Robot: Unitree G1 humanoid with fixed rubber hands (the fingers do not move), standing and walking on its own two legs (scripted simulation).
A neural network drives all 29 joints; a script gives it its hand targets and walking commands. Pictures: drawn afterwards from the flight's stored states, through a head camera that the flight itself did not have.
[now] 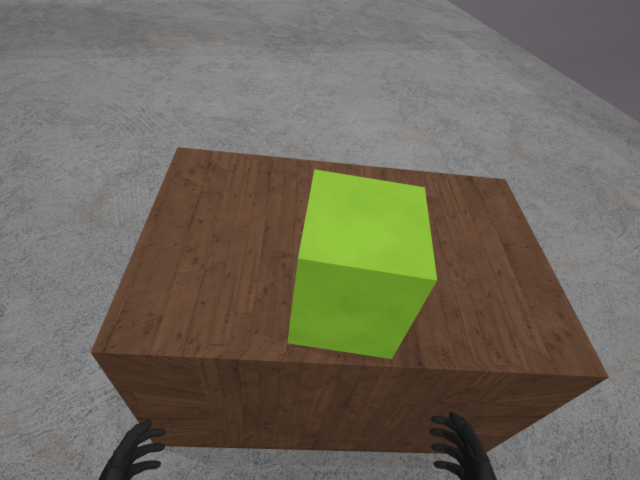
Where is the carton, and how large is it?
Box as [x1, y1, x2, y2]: [287, 169, 436, 358]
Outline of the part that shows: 314,169 298,255 287,342 391,358 436,281 424,187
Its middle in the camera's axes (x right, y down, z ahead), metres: +0.06 +0.04 +0.71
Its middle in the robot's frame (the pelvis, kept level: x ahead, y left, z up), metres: +0.49 -0.06 -0.07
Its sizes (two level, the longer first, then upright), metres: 0.210 0.200 0.250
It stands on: a pedestal, 0.58 m high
